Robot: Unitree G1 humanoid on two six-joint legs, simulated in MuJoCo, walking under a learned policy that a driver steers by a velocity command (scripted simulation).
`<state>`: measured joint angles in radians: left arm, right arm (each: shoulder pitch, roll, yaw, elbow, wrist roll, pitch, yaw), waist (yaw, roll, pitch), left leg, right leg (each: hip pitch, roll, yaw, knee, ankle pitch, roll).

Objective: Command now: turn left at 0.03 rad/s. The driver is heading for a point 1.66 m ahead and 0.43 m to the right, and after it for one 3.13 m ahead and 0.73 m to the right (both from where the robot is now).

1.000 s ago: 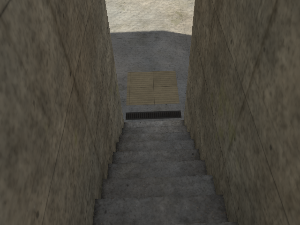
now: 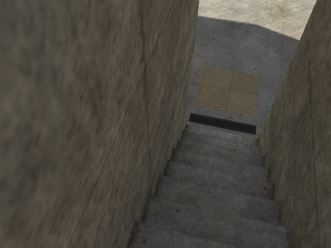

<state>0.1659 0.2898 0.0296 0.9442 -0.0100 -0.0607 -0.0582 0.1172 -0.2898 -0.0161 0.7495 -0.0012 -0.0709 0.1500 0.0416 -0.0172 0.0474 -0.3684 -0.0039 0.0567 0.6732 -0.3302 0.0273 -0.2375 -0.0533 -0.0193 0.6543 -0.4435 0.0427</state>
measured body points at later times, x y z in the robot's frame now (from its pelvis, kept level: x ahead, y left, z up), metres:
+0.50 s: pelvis -0.02 -0.03 +0.01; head +0.00 -0.02 +0.46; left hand +0.01 +0.22 -0.14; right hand +0.04 -0.27 -0.13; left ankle +0.01 +0.10 -0.72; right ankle -0.06 -0.14 -0.72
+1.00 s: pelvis -0.02 -0.04 +0.01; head +0.01 -0.03 +0.46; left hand +0.03 +0.22 -0.14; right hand +0.04 -0.29 -0.13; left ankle +0.01 +0.10 -0.72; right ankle -0.06 -0.14 -0.72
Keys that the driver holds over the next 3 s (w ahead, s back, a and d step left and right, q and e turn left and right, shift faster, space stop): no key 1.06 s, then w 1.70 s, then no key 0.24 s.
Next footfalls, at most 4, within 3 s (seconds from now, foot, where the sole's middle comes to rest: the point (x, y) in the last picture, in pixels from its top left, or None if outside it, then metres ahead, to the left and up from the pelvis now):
1.72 right None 0.24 -0.19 -0.95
2.16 left None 0.54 -0.02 -1.14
2.64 right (217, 227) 0.75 -0.25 -1.33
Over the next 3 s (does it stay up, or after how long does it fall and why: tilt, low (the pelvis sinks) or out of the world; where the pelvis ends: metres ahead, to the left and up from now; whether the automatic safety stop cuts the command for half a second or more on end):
stays up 0.75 -0.22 -0.61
